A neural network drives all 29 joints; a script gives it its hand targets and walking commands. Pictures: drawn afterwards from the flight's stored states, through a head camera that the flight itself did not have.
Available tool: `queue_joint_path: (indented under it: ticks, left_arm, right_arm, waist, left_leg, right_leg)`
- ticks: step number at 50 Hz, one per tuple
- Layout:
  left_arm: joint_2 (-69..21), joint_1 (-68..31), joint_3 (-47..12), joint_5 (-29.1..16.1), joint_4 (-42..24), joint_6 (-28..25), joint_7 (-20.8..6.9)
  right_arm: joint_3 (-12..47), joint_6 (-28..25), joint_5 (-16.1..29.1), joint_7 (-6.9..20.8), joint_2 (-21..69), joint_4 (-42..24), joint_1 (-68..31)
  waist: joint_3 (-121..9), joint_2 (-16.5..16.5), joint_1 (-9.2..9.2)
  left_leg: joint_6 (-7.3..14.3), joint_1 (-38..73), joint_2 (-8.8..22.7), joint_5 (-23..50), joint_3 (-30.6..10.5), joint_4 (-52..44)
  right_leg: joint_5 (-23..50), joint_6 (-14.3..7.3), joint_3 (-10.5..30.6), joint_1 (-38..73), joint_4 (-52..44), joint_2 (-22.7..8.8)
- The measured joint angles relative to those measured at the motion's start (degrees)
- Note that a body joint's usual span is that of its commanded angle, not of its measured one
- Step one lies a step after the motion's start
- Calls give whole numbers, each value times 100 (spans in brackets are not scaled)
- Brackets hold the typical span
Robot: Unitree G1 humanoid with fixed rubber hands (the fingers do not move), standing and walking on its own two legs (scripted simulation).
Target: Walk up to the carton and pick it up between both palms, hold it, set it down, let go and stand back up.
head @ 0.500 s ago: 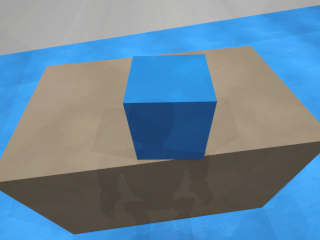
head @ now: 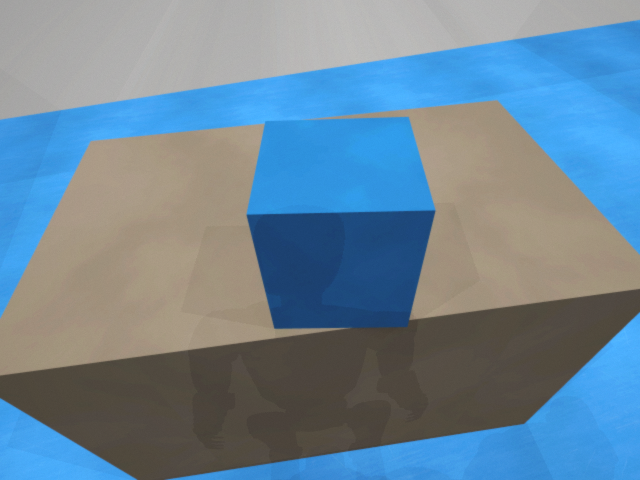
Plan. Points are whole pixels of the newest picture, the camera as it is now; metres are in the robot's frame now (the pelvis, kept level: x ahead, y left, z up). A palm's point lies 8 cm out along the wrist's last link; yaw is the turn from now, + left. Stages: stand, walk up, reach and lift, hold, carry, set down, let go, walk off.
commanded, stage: walk up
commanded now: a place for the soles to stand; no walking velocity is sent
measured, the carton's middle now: (338, 227) +0.46 -0.01 +0.05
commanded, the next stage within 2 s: none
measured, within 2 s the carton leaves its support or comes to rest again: neither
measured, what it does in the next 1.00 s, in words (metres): steps on the spot: right foot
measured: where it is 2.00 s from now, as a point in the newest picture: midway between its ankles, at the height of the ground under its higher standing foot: outside the picture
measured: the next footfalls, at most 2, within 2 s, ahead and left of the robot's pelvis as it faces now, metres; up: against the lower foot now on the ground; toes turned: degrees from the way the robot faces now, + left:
right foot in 0.68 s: +0.25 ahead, -0.13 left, +0.00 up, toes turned +2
left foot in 1.08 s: +0.02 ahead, +0.11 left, +0.01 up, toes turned +6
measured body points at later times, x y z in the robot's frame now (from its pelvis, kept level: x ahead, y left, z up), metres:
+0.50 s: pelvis +0.05 +0.01 +0.00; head +0.06 +0.04 +0.45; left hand +0.07 +0.28 -0.15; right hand +0.05 -0.24 -0.12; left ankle -0.01 +0.12 -0.73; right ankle +0.03 -0.12 -0.66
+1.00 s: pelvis +0.02 -0.01 -0.02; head +0.06 -0.02 +0.43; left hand +0.12 +0.26 -0.14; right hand +0.15 -0.28 -0.15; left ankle +0.00 +0.11 -0.70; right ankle +0.21 -0.13 -0.73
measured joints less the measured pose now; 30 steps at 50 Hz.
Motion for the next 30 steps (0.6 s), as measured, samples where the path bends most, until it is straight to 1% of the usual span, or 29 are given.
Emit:
queue_joint_path:
  ticks: [8,11,13,15,17,18,19,22,23,24,26,28,30]
  left_arm:
    - [45,27,-3,29,33,-22,-10]
    - [68,108,47,89,-28,-41,-28]
    - [78,202,60,68,-49,-55,-15]
    - [108,320,64,73,6,-56,1]
    - [158,430,79,103,70,-29,-7]
    - [187,462,85,118,92,-12,-18]
    - [203,467,79,139,96,13,-31]
    - [246,330,75,206,9,94,-17]
    - [263,247,83,218,-50,97,-11]
    - [277,143,91,209,-127,90,-15]
    - [286,-103,107,160,-291,53,-36]
    - [270,-369,119,125,-445,37,-46]
    - [228,-620,108,90,-563,28,-38]
  right_arm:
    - [22,-8,17,3,-16,35,-24]
    - [-28,14,6,31,-68,23,142]
    - [-47,65,-17,43,-117,68,278]
    - [-70,68,-35,52,-126,80,384]
    - [-86,-8,-54,53,-90,33,444]
    - [-92,-66,-69,53,-59,-13,446]
    - [-106,-126,-75,55,-40,-74,434]
    - [-164,-227,-52,-3,65,-186,550]
    - [-168,-227,-50,-33,107,-187,640]
    - [-168,-212,-42,-63,143,-179,738]
    - [-164,-161,-26,-108,189,-137,909]
    - [-157,-104,-6,-122,206,-80,1014]
    - [-148,-58,10,-124,198,-32,1031]
  waist:
    - [166,-57,23]
    - [76,-50,-12]
    - [-19,-21,30]
    - [-119,-71,66]
    - [-172,-207,96]
    - [-164,-289,102]
    - [-121,-320,77]
    - [65,-270,-132]
    - [119,-267,-184]
    - [181,-273,-218]
    - [318,-296,-242]
    - [468,-323,-253]
    - [608,-334,-235]
  left_leg:
    - [27,-61,8,-25,10,60]
    - [54,-165,-14,-180,-98,313]
    - [84,-197,-10,-343,-158,523]
    - [54,-148,-21,-434,-84,557]
    - [115,-39,-131,-489,-17,507]
    - [159,6,-188,-513,35,485]
    - [200,33,-206,-545,61,496]
    - [224,226,-111,-544,-106,367]
    - [202,343,-69,-480,-170,206]
    - [178,472,-29,-400,-221,16]
    - [127,708,21,-237,-282,-357]
    - [82,873,23,-139,-320,-599]
    - [38,969,0,-143,-325,-670]
  right_leg:
    - [10,20,11,-44,12,9]
    - [-141,-20,-100,-48,149,7]
    - [-248,-17,-170,28,178,23]
    - [-338,23,-190,106,200,-29]
    - [-451,81,-144,142,294,-154]
    - [-512,71,-97,80,465,-223]
    - [-552,57,-42,-83,846,-241]
    - [-1268,107,119,-694,2244,37]
    - [-1342,126,131,-920,2575,93]
    - [-1310,143,154,-1147,2798,121]
    - [-991,183,250,-1574,2881,101]
    - [-492,189,350,-1889,2612,16]
    - [128,168,396,-2002,1967,-68]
